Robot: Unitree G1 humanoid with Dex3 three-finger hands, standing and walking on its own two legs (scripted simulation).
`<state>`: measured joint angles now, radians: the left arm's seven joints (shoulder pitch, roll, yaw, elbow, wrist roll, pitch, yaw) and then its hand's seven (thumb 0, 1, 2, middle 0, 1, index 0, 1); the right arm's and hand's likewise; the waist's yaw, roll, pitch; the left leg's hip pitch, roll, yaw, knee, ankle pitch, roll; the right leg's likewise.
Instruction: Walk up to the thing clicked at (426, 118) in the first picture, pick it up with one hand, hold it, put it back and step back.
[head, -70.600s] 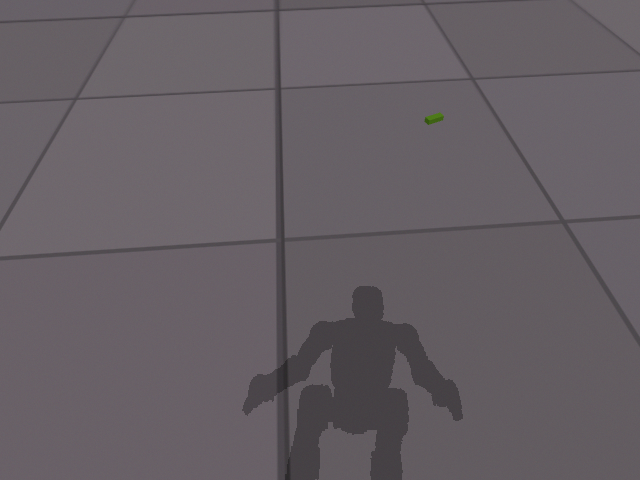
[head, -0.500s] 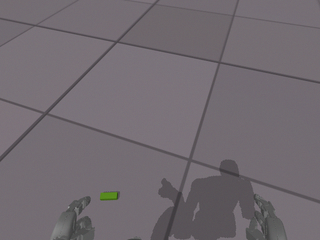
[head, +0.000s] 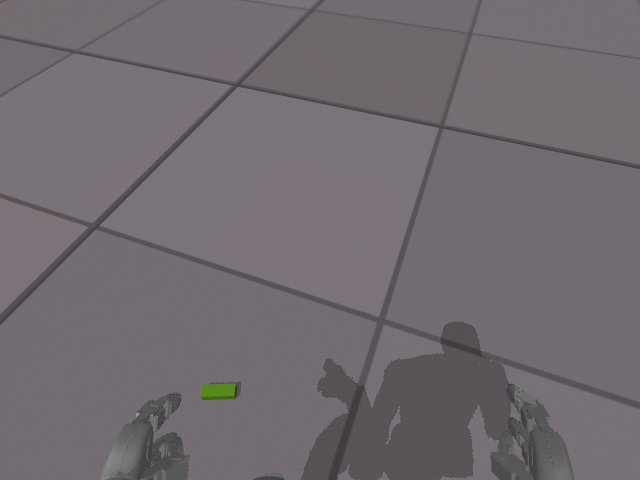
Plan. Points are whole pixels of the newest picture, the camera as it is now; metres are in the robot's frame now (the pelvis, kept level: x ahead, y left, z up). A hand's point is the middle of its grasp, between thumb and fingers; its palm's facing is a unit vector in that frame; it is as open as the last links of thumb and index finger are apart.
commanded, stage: home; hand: left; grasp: from above
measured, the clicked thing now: (219, 391) +0.47 +0.32 -0.70
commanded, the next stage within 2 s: stand in 0.70 s
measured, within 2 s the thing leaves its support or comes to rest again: neither
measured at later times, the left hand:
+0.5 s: hand (188, 463) +0.16 +0.17 -0.05, palm faces +0.05 -0.98 -0.20, open 7.4 cm
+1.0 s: hand out of the picture +0.14 +0.22 -0.09, palm faces +0.01 -0.94 -0.33, open 7.4 cm
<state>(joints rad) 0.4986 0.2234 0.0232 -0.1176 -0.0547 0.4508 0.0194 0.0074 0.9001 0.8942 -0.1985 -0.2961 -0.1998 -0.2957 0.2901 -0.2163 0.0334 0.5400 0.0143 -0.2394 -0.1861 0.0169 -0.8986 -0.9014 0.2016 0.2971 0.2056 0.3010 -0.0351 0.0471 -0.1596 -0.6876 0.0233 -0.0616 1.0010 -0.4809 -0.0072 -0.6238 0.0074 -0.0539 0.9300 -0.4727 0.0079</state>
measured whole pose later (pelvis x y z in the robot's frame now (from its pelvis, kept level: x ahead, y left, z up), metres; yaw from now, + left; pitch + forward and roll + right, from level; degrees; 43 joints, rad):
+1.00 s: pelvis +0.00 +0.00 +0.02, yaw +0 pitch +2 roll +0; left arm 0.23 0.28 0.02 0.57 0.04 0.09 0.03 0.00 0.90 0.89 -0.20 -0.30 -0.20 -0.30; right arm 0.18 -0.28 -0.02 0.82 -0.06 -0.05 -0.02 0.01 -0.90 -0.90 0.20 0.30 0.21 0.30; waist 0.03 -0.01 0.01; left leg -0.44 -0.01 -0.02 0.80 -0.40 0.00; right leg -0.42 -0.03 -0.01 0.82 -0.43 0.01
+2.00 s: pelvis -0.01 +0.00 +0.06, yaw +0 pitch -3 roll +0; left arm 0.15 0.29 0.02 1.18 0.02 0.00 0.02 0.00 0.90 0.89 -0.20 -0.30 -0.20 -0.30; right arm 0.16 -0.31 -0.02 1.15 -0.02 0.00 -0.01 0.01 -0.90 -0.90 0.20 0.30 0.20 0.30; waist 0.01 0.02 0.06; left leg -0.13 0.01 -0.02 0.35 -0.17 -0.01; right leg -0.10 -0.01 -0.02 0.35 -0.18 0.01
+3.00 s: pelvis +0.01 +0.00 +0.07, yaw -2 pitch -3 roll +0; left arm 0.10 0.32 0.02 1.15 0.01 -0.01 0.01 0.00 0.90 0.89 -0.20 -0.30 -0.20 -0.30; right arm 0.11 -0.33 -0.01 1.14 -0.01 -0.01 -0.01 0.01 -0.90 -0.90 0.20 0.30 0.20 0.30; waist 0.00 0.01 0.05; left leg -0.09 0.01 0.00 0.31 -0.18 -0.01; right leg -0.08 -0.01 0.00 0.31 -0.19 0.01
